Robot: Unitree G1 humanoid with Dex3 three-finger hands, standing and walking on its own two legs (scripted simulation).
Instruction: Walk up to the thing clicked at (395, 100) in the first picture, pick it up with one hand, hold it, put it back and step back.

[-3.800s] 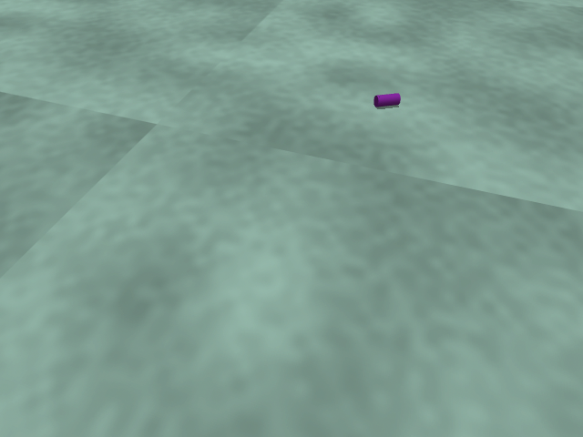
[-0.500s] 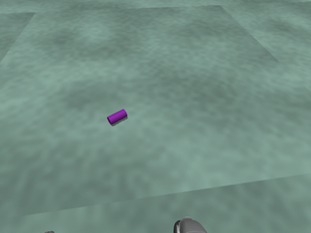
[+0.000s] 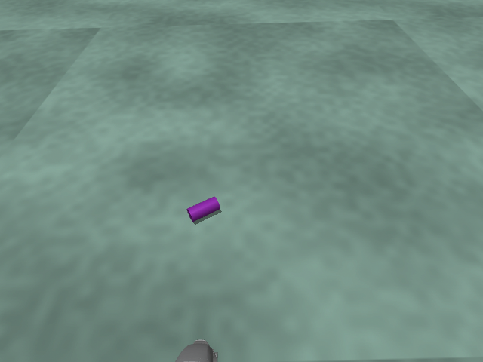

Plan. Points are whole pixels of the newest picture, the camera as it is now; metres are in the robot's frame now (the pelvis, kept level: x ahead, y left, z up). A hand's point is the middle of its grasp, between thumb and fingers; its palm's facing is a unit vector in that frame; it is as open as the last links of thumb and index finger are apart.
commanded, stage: walk up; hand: left
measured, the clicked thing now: (203, 208) +0.94 +0.25 -0.74
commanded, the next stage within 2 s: none
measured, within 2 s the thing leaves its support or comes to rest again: neither
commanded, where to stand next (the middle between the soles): +0.56 +0.02 m, yaw -2 degrees
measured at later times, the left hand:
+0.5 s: hand (105, 314) +0.24 +0.30 -0.14, palm faces -0.07 -0.93 -0.35, open 7.4 cm
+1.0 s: hand (128, 254) +0.37 +0.29 -0.13, palm faces -0.02 -0.92 -0.39, open 7.4 cm
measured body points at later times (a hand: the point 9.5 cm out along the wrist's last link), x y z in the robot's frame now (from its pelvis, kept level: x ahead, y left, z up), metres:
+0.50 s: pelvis +0.18 +0.03 +0.00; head +0.19 +0.03 +0.45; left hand +0.24 +0.35 -0.12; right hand +0.22 -0.29 -0.11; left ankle +0.16 +0.15 -0.74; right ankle +0.31 -0.13 -0.71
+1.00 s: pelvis +0.33 +0.01 +0.00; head +0.34 +0.01 +0.45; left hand +0.37 +0.34 -0.11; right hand +0.39 -0.31 -0.12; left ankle +0.44 +0.16 -0.72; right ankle +0.32 -0.12 -0.74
